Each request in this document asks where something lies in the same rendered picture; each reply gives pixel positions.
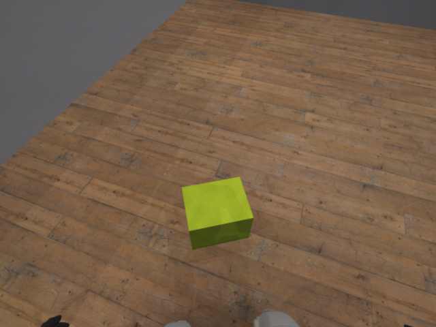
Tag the robot right thigh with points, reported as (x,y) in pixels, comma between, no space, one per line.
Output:
(274,319)

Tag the carton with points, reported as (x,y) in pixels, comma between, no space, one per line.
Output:
(217,212)

